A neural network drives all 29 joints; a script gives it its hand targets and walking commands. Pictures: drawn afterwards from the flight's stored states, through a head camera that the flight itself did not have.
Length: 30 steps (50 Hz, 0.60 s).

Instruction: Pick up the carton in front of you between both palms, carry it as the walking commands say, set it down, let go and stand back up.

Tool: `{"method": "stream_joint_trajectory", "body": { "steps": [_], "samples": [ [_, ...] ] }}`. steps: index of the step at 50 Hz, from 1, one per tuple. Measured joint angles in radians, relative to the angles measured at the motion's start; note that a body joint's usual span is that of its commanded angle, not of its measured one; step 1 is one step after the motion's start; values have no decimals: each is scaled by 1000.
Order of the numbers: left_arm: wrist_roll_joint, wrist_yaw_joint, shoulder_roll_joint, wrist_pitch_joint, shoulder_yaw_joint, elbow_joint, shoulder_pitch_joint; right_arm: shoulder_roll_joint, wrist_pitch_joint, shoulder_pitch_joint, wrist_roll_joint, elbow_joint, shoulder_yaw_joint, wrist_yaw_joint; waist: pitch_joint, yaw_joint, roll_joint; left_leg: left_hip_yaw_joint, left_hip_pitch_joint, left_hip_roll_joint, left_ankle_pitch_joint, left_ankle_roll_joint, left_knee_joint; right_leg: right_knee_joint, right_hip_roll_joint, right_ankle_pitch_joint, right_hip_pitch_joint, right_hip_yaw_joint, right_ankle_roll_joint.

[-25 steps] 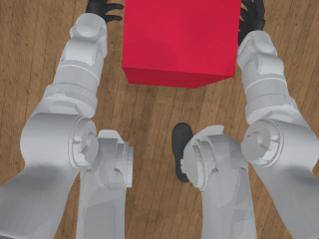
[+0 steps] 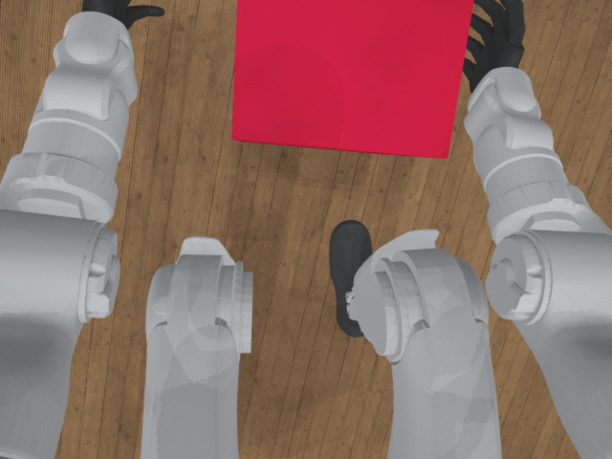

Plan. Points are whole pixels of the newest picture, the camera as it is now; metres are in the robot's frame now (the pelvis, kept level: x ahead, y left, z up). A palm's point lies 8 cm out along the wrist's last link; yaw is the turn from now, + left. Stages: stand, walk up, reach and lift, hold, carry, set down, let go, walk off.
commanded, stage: set down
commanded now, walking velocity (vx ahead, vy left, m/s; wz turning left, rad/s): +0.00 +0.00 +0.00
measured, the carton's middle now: (329, 64) +0.51 -0.06 -0.25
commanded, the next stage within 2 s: let go in 1.06 s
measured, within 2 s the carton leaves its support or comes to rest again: neither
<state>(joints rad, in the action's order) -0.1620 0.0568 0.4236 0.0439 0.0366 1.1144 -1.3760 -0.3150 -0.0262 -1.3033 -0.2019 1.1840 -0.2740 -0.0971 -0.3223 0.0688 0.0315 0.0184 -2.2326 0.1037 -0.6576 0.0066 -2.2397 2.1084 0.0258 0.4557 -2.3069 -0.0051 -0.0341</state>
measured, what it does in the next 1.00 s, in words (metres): rises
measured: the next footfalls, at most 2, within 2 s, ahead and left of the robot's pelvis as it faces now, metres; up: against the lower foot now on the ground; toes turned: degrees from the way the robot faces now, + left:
none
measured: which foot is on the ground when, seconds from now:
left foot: down 0.00-1.00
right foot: down 0.00-1.00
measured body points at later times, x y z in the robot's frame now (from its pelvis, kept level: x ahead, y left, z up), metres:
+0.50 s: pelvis +0.01 +0.00 +0.09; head +0.34 -0.01 +0.40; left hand +0.57 +0.16 -0.03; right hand +0.50 -0.23 -0.03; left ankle +0.09 +0.11 -0.34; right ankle +0.14 -0.12 -0.34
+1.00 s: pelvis +0.04 -0.01 +0.23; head +0.33 -0.01 +0.56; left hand +0.57 +0.17 +0.12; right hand +0.50 -0.23 +0.12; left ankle +0.09 +0.11 -0.34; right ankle +0.14 -0.12 -0.34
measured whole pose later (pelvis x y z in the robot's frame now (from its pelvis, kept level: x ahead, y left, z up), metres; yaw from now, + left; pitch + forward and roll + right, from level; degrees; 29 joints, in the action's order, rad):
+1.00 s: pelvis +0.04 -0.01 +0.23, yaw +1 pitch +46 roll +0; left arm -0.01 -0.05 0.34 0.14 -0.20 0.91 -1.07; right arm -0.15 0.13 -0.89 -0.05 0.68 -0.31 -0.09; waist 0.11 0.09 -0.02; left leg 0.04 -1.71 0.07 -0.49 0.01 -1.39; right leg 1.31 0.03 0.34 -1.78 0.03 -0.01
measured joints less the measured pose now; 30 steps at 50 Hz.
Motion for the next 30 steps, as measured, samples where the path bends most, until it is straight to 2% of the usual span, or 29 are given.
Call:
{"method": "stream_joint_trajectory", "body": {
  "steps": [5, 13, 22, 30],
  "samples": [
    [-27, 4, -4, 12, 9, -36, -11, 11, 10, 48, -22, -98, 26, -13, 43, 8, -17, 1, -15, 3, 1, 0, 7, -5, -4, 3, -13, 0, 0],
    [38, 24, -46, 67, -76, -164, 88, 75, 84, 177, 12, -341, 32, -41, 147, 16, -36, -6, 43, -17, -9, -7, 91, -83, 14, 5, 34, 11, 1],
    [79, -16, -55, 76, -154, -125, 144, 113, 127, 244, 77, -384, 1, -35, 289, 23, -44, -7, 125, -25, 23, -4, 274, -247, 19, -12, 113, 25, 8],
    [100, -47, -50, 88, -178, -155, 177, 134, 151, 283, 108, -434, -19, -29, 351, 24, -46, 3, 200, -26, 60, 0, 422, -388, 16, -35, 194, 25, 14]
  ]
}}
